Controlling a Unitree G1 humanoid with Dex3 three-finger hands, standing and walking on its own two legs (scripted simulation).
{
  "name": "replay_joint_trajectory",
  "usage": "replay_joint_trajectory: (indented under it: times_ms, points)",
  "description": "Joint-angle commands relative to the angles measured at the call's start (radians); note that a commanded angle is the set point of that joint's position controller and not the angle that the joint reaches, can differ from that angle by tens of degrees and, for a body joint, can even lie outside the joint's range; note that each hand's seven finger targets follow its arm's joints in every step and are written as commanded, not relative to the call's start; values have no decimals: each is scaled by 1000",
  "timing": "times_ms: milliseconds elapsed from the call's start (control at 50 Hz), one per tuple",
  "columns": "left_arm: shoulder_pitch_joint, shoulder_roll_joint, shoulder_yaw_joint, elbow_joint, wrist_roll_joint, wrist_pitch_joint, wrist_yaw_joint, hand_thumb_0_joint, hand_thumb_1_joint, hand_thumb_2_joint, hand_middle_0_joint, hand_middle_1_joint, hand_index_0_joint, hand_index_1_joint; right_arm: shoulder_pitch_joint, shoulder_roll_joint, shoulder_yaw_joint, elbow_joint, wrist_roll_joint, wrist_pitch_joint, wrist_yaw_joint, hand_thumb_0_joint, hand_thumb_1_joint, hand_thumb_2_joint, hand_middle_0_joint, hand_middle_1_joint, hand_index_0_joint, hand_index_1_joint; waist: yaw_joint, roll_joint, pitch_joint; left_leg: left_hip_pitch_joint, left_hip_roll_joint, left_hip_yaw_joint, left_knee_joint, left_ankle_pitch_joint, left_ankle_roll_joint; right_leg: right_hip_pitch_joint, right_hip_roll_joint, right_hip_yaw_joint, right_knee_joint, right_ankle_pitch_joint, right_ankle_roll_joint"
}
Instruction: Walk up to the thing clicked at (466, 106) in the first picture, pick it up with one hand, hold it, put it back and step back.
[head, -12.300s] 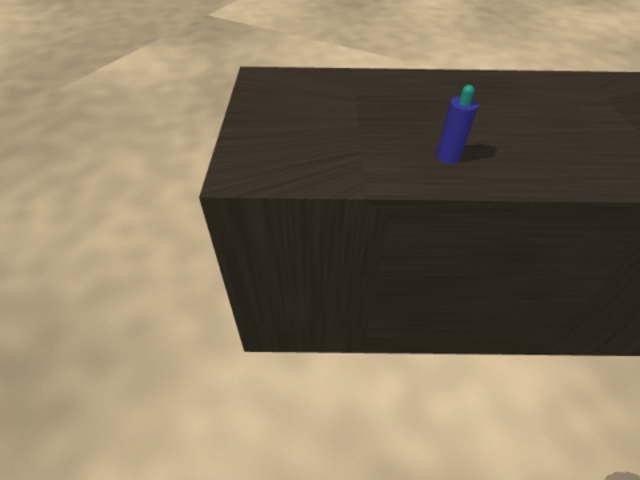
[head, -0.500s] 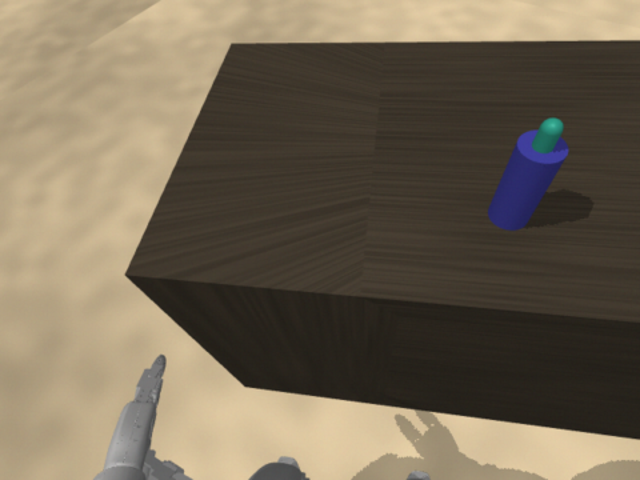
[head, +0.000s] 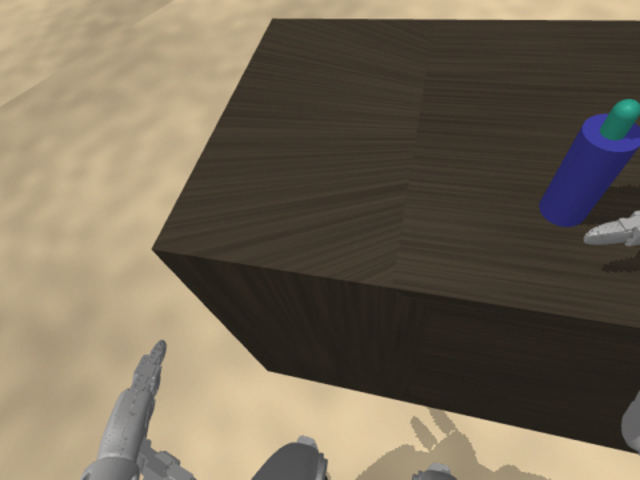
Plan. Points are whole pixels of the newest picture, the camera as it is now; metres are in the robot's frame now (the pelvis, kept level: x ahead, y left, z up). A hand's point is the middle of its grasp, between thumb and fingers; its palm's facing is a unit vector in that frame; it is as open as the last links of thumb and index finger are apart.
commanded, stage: close in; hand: right
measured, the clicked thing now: (591, 164) +0.50 -0.21 +0.08
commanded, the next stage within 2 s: rest palm in 0.26 s
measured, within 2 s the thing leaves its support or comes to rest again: leaves its support in 1.60 s
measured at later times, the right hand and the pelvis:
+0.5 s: hand (584, 185) +0.48 -0.21 +0.07, palm faces +0.16 +0.99 +0.01, open 17.3 cm; pelvis -0.01 +0.01 +0.00, yaw +0 degrees
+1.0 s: hand (579, 167) +0.51 -0.21 +0.07, palm faces +0.16 +0.99 +0.01, open 14.9 cm; pelvis -0.01 +0.00 +0.00, yaw +0 degrees
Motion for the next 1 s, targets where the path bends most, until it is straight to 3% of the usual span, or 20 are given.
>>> replay_joint_trajectory:
  times_ms: [0, 40, 100, 140, 200, 240, 300, 320, 420, 460, 520, 560, 640, 700, 720, 760, 820, 880, 940, 980]
  points:
    - [10, 159, 99, -222, -16, -38, 3, 0, -548, 43, -58, -57, -60, -55, -408, -229, 12, -223, 5, -57, -22, 0, 500, -46, 50, 43, 45, 43, -18, -200, -394, 147, -24, 27, -84, 296, 53, 359, 18, -5, -137, 402, -8]
    - [92, 135, 94, -143, -21, -28, -10, 0, -542, 36, -61, -59, -65, -55, -283, -164, 17, -89, 14, -44, -22, 0, 505, -53, 44, 45, 42, 45, -13, -116, -250, 131, -21, 22, -90, 270, 45, 245, 25, -8, -133, 321, -23]
    - [19, 167, 118, -309, -22, -43, -9, 0, -553, 43, -58, -56, -60, -55, -371, -187, 9, -223, 15, -60, -18, 0, 493, -51, 49, 43, 46, 43, -2, -106, -439, 181, -19, 26, -65, 345, 42, 346, 20, -3, -119, 414, -22]
    - [140, 151, 120, -221, -20, -29, -17, 0, -551, 44, -57, -56, -58, -55, -366, -146, 33, -185, 20, -55, -12, 0, 499, -50, 48, 43, 44, 43, 5, -96, -371, 162, -17, 19, -64, 337, 39, 298, 31, -9, -104, 384, -26]
    - [76, 174, 141, -301, -30, -35, -16, 0, -552, 45, -56, -56, -57, -55, -439, -231, -8, -327, 19, -69, -30, 0, 494, -51, 47, 45, 43, 45, -23, -144, -503, 209, -8, 11, -51, 372, 38, 350, 33, -13, -94, 420, -25]
    - [99, 193, 162, -273, -25, -28, -15, 0, -543, 42, -52, -55, -53, -53, -438, -203, 1, -323, 17, -64, -45, 0, 509, -37, 49, 42, 42, 42, -19, -174, -496, 174, -10, 13, -49, 349, 42, 376, 33, -11, -92, 423, -21]
    - [57, 152, 117, -254, -21, -23, -20, 0, -542, 44, -50, -54, -51, -54, -394, -123, 38, -232, 5, -57, -73, 0, 502, -37, 50, 43, 41, 43, -27, -165, -407, 132, -14, 18, -60, 282, 47, 324, 29, -8, -112, 372, -16]
    - [37, 136, 105, -270, -19, -22, -20, 0, -547, 45, -51, -54, -51, -53, -507, -198, 13, -371, -5, -81, -89, 0, 483, -41, 52, 42, 42, 42, -42, -213, -452, 145, -14, 12, -59, 281, 50, 344, 30, -12, -112, 374, -13]
    - [39, 142, 106, -269, -18, -11, -18, 0, -611, 91, -52, -40, -31, -63, -432, -127, 61, -258, -21, -73, -111, 0, 486, -36, 72, 36, 65, 37, -27, -157, -443, 205, -14, 7, -76, 278, 45, 304, 38, -19, -118, 308, -21]
    - [5, 146, 102, -366, -22, -12, -16, 0, -611, 92, -51, -38, -29, -61, -482, -173, 38, -329, -22, -78, -116, 0, 506, -21, 86, 34, 79, 34, -24, -125, -560, 302, -10, -3, -74, 367, 31, 319, 37, -26, -102, 365, -27]
    - [149, 162, 135, -228, -20, 11, -25, 0, -611, 92, -51, -41, -30, -63, -295, -77, 55, -99, -12, -45, -111, 0, 530, 0, 113, 13, 103, 14, -8, -90, -364, 214, -15, 8, -80, 343, 31, 258, 42, -23, -111, 346, -27]
    - [61, 190, 158, -321, -20, 3, -21, 0, -568, 58, -54, -50, -49, -55, -457, -209, -6, -252, -24, -76, -129, 0, 522, 0, 273, 80, 263, 80, -8, -113, -428, 216, -13, 8, -69, 340, 35, 278, 36, -17, -112, 361, -23]
    - [50, 82, 65, -271, -13, -3, -36, 0, -563, 60, -51, -51, -46, -56, -434, -71, 58, -116, -33, -92, -130, 0, 579, 0, 351, 142, 344, 143, 10, -79, -300, 146, -14, 1, -60, 273, 36, 189, 34, -20, -96, 272, -35]
    - [24, 143, 111, -376, -8, -11, -24, 0, -556, 54, -49, -50, -46, -53, -608, -245, 5, -315, -52, -124, -135, 0, 521, -19, 403, 184, 393, 185, 5, -163, -514, 197, -10, -7, -50, 303, 38, 304, 31, -21, -89, 320, -27]
    - [65, 163, 124, -353, -2, -7, -25, 0, -558, 57, -48, -50, -45, -53, -609, -221, 34, -306, -58, -114, -132, 0, 525, -25, 404, 190, 395, 190, 2, -227, -579, 194, -13, -2, -36, 332, 40, 375, 33, -19, -86, 380, -20]
    - [160, 156, 123, -234, -3, 8, -31, 0, -552, 55, -47, -54, -47, -54, -488, -173, 41, -131, -53, -79, -129, 0, 488, -84, 458, 252, 450, 253, 6, -207, -441, 132, -20, 10, -43, 310, 41, 337, 35, -17, -86, 390, -16]
    - [19, 184, 143, -397, -9, -5, -26, 0, -567, 63, -48, -51, -44, -55, -655, -233, 21, -347, -44, -91, -142, 0, 473, -97, 520, 287, 511, 288, 16, -222, -633, 188, -20, 17, -44, 374, 39, 436, 24, -5, -74, 493, -14]
    - [79, 161, 119, -247, -10, 14, -35, 0, -564, 67, -47, -52, -43, -56, -443, -63, 93, -57, -42, -44, -136, 0, 471, -148, 604, 359, 600, 360, 8, -150, -390, 130, -27, 29, -57, 305, 44, 302, 31, -3, -102, 415, -12]
    - [-14, 182, 136, -368, -9, 2, -25, 0, -564, 64, -45, -49, -41, -53, -591, -201, 32, -262, -57, -75, -148, 0, 425, -200, 711, 441, 706, 443, -9, -195, -553, 194, -23, 22, -55, 325, 43, 366, 22, -4, -108, 413, -13]
    - [58, 167, 139, -284, -7, 12, -32, 0, -560, 64, -44, -50, -42, -52, -451, -78, 70, -84, -45, -58, -144, 0, 403, -251, 775, 504, 772, 505, 0, -135, -420, 158, -30, 29, -58, 302, 45, 306, 28, -6, -115, 382, -13]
